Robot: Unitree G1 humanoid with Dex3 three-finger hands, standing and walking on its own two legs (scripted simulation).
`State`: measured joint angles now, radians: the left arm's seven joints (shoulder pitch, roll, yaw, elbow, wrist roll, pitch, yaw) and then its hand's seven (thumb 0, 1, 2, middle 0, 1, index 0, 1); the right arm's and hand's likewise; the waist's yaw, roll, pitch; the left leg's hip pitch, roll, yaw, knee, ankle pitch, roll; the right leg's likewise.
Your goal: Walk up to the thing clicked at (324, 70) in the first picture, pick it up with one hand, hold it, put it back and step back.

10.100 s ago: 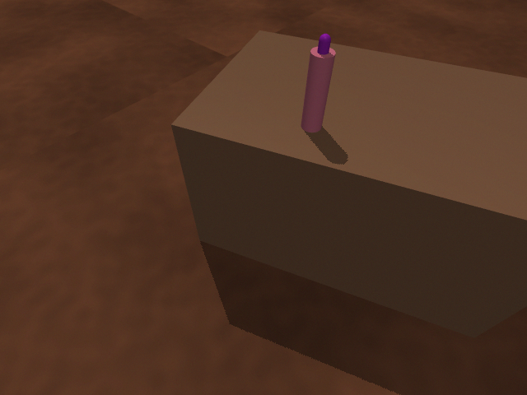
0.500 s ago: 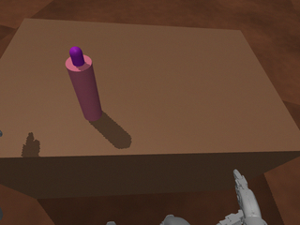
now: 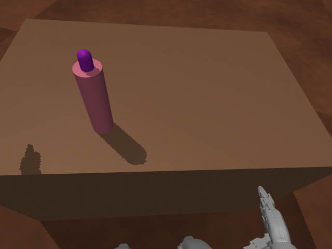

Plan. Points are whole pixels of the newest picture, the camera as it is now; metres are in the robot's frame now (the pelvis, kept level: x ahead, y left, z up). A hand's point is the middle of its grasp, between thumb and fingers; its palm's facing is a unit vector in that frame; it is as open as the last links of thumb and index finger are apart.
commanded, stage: go down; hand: left
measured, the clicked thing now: (95, 96) +0.48 +0.16 +0.06
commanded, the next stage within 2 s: approach in 0.52 s
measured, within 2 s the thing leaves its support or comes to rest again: neither
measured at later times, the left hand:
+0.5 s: hand out of the picture +0.38 +0.35 +0.12, palm faces +0.11 -0.99 +0.03, open 17.5 cm
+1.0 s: hand (33, 125) +0.40 +0.29 +0.05, palm faces +0.04 -1.00 +0.08, open 17.3 cm
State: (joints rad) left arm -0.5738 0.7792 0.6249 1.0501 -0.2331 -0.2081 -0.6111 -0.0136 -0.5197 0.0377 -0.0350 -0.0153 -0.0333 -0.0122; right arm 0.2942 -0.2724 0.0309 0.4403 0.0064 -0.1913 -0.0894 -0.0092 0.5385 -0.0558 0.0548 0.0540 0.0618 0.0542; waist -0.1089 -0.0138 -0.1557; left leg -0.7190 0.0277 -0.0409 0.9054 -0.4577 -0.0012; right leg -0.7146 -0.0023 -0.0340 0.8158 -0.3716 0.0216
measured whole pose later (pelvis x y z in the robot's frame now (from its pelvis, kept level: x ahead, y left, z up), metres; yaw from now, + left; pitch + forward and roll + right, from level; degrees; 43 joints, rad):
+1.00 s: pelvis -0.02 +0.00 -0.02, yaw +0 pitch +17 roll -3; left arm -0.60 0.62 0.51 1.04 -0.24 -0.28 -0.52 -0.01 -0.46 0.03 -0.04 -0.02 -0.04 -0.02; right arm 0.33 -0.28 0.02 0.26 -0.01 -0.18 -0.05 -0.01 0.56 -0.04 0.06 0.05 0.06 0.05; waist -0.13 -0.03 -0.14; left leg -0.84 0.02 -0.05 1.01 -0.48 -0.01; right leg -0.83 -0.01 -0.04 0.94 -0.40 0.02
